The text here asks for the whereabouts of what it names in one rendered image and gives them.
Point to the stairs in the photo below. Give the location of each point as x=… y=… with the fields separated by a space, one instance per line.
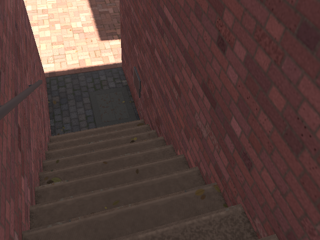
x=232 y=224

